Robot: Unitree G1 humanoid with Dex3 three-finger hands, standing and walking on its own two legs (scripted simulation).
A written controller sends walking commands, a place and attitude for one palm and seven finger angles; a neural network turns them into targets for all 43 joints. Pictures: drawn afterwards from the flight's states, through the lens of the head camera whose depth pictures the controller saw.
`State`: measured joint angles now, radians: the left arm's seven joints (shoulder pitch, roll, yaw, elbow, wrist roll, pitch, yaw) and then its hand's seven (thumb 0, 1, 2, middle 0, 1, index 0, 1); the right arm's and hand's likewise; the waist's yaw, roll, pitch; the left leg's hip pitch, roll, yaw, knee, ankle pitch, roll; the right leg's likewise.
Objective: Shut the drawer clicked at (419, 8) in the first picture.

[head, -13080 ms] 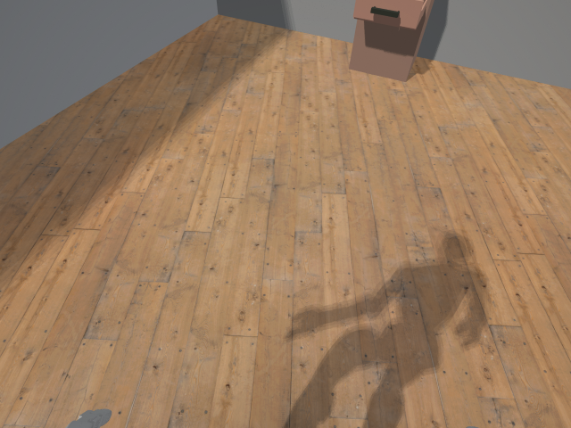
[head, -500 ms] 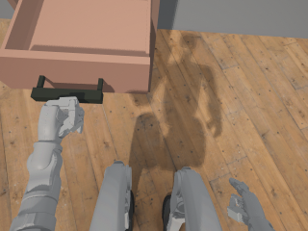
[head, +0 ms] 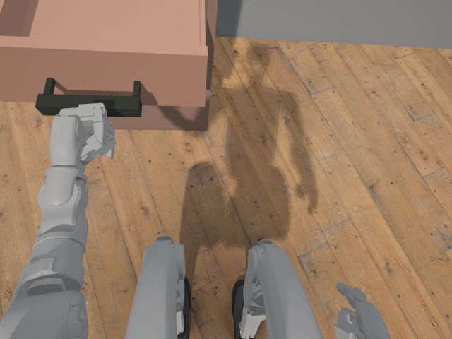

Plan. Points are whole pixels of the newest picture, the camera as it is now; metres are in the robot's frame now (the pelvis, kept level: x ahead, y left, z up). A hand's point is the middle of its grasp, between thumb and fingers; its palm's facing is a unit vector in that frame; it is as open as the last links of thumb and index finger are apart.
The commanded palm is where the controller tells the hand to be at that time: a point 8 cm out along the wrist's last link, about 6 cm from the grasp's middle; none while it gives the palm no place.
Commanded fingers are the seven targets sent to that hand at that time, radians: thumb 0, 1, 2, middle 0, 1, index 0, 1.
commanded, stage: push the drawer shut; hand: left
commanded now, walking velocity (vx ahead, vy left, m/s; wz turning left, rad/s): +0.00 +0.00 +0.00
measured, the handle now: (93, 95) +0.51 +0.25 -0.01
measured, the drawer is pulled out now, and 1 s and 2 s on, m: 0.18 0.06 0.00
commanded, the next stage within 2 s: pull the fist back off the drawer in 1.74 s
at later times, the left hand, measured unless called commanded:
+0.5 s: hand (113, 106) +0.49 +0.21 -0.01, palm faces +0.06 -1.00 -0.06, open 3.1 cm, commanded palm +0.49 +0.23 +0.00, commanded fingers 0.00 0.90 0.90 -1.40 -1.60 -1.40 -1.60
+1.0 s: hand (117, 76) +0.55 +0.21 -0.01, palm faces +0.08 -1.00 -0.06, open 3.2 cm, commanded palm +0.56 +0.22 +0.00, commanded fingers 0.00 0.90 0.90 -1.40 -1.60 -1.40 -1.60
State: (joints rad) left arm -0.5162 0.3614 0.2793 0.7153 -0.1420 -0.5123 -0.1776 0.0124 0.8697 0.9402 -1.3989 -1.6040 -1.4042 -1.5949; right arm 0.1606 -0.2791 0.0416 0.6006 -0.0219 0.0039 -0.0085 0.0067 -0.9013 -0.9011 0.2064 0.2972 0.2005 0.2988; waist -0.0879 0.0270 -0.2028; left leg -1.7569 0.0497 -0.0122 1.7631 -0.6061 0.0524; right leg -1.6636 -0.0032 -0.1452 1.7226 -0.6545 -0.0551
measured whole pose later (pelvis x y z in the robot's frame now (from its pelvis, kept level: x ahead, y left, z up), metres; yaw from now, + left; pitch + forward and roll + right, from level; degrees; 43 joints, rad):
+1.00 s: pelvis +0.00 +0.00 -0.02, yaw -3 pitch +38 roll -7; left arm -0.99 0.60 0.44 1.08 -0.03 -0.47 -0.20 0.03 0.84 0.92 -1.40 -1.60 -1.40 -1.59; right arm 0.22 -0.27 0.08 0.60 -0.06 0.12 0.01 0.00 -0.90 -0.90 0.21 0.30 0.20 0.30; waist -0.20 0.03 -0.15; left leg -1.88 0.07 -0.04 1.82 -0.61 0.05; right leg -1.78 0.02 -0.17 1.76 -0.64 -0.06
